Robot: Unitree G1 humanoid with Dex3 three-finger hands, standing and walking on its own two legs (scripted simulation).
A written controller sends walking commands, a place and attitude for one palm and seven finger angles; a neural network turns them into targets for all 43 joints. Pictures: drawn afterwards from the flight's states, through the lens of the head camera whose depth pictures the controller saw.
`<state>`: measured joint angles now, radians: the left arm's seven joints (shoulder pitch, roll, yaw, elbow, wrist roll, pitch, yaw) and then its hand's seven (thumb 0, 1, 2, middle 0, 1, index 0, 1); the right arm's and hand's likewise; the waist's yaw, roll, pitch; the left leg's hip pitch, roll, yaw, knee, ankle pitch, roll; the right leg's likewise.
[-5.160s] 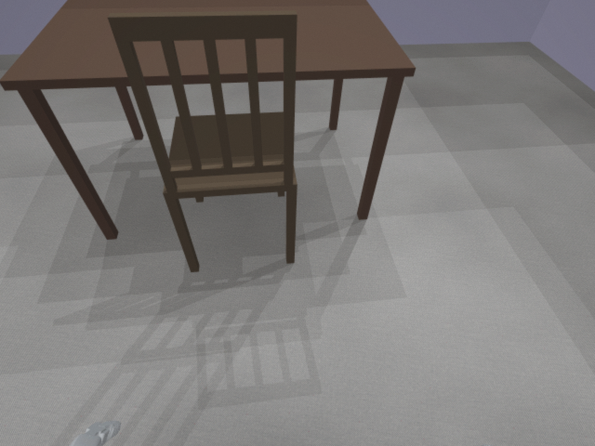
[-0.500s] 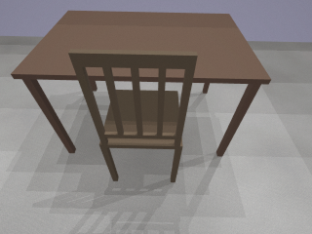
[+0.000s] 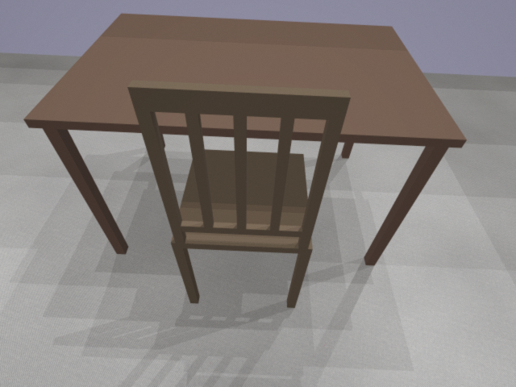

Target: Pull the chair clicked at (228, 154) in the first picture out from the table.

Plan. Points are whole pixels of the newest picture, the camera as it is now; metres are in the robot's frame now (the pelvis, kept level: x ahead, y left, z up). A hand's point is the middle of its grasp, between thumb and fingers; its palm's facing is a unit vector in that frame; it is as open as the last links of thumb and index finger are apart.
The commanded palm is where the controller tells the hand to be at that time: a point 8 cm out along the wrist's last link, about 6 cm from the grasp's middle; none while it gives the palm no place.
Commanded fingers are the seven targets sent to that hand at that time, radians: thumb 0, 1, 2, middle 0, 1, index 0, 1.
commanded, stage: look again from close up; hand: left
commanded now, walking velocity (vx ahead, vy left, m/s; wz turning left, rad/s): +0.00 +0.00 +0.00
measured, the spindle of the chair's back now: (241, 180) +0.56 +0.07 -0.05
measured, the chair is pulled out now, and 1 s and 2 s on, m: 0.00 0.00 0.00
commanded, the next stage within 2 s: shuffle to correct the standing spot in 0.92 s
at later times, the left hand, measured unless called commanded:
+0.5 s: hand out of the picture -0.03 +0.20 -0.17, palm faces +0.01 -0.98 -0.18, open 7.4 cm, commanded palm none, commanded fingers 0.00 0.90 0.90 -0.20 -0.30 -0.20 -0.30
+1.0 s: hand out of the picture -0.05 +0.19 -0.17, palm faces +0.02 -0.99 -0.17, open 7.4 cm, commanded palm none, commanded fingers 0.00 0.90 0.90 -0.20 -0.30 -0.20 -0.30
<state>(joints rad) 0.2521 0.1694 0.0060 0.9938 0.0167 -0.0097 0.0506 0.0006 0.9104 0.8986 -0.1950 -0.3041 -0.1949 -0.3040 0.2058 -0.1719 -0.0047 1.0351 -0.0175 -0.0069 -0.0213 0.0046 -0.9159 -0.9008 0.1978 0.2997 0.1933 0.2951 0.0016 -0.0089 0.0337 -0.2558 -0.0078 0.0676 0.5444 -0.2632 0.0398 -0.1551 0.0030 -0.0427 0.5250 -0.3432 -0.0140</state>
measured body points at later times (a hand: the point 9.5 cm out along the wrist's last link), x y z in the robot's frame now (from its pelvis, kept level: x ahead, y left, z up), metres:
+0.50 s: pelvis -0.01 +0.03 +0.01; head +0.00 +0.04 +0.46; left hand -0.03 +0.26 -0.16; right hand +0.01 -0.20 -0.15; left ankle +0.02 +0.09 -0.73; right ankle -0.04 -0.11 -0.73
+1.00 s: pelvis -0.01 +0.03 +0.01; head -0.01 +0.04 +0.46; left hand -0.05 +0.24 -0.15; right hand -0.02 -0.18 -0.15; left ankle +0.02 +0.09 -0.73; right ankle -0.04 -0.11 -0.73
